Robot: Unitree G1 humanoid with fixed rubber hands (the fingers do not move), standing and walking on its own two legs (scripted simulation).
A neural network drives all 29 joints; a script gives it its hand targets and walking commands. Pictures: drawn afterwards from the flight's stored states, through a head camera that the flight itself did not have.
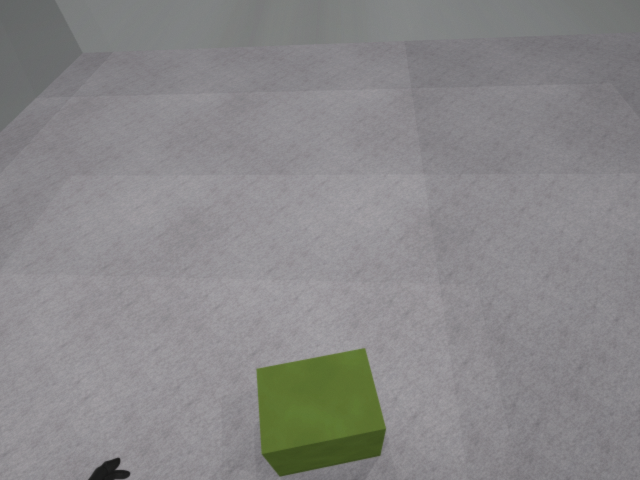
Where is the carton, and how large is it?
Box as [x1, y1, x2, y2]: [256, 348, 385, 476]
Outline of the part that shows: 364,348 256,369 261,451 264,457 280,476 376,456 380,454 385,426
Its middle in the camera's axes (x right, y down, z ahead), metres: +0.00 +0.47 +1.05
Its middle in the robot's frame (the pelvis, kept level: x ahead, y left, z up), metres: +0.39 +0.07 -0.63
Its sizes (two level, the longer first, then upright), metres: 0.288 0.201 0.275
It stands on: the floor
